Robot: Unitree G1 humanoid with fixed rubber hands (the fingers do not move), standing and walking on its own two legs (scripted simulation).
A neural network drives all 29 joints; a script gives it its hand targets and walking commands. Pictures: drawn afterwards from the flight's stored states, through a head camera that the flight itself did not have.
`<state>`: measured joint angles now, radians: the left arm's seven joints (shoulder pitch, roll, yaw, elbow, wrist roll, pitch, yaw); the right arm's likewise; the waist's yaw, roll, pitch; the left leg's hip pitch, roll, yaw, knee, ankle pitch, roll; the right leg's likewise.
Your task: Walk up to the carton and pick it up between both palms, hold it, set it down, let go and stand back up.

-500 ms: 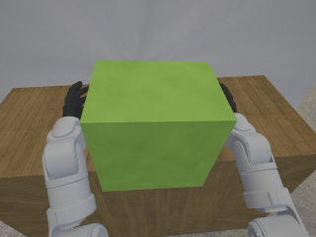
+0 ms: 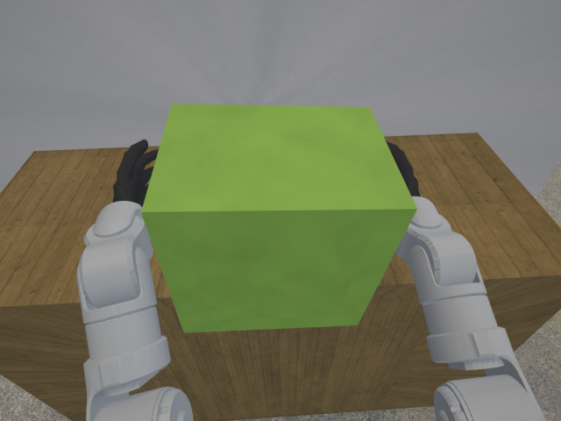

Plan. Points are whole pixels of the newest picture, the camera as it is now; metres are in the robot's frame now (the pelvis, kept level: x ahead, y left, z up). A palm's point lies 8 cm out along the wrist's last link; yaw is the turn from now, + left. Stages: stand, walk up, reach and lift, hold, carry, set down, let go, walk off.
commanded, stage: hold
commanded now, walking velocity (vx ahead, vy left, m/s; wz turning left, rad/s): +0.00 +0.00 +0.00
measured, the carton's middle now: (273, 224) +0.35 +0.00 +0.14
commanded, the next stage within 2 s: none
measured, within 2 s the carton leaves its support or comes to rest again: neither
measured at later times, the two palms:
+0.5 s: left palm (135, 205) +0.35 +0.17 +0.19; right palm (404, 200) +0.35 -0.17 +0.16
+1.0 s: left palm (135, 205) +0.35 +0.17 +0.19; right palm (402, 200) +0.36 -0.17 +0.16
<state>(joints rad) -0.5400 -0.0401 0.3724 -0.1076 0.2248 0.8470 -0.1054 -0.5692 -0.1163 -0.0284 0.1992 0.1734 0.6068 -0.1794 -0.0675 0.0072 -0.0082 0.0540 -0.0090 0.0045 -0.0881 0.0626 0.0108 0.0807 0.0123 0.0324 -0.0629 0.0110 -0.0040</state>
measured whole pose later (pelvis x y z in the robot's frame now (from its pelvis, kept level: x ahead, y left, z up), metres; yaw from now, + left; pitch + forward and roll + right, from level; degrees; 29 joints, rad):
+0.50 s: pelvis +0.00 +0.00 +0.00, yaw +0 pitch -3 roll +0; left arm -0.52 -0.05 0.36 -0.15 0.23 0.88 -0.10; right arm -0.55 -0.13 -0.01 0.18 0.20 0.62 -0.19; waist -0.07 0.00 0.01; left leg 0.09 -0.01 0.01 -0.09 0.05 0.01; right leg 0.11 0.01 0.04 -0.07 0.01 -0.01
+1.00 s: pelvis +0.00 +0.00 +0.00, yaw +0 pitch -2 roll +0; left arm -0.52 -0.04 0.36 -0.14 0.23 0.87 -0.10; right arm -0.55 -0.12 -0.01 0.18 0.19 0.61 -0.19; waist -0.07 0.00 0.00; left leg 0.08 -0.01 0.01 -0.09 0.05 0.01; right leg 0.10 0.01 0.03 -0.07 0.01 -0.01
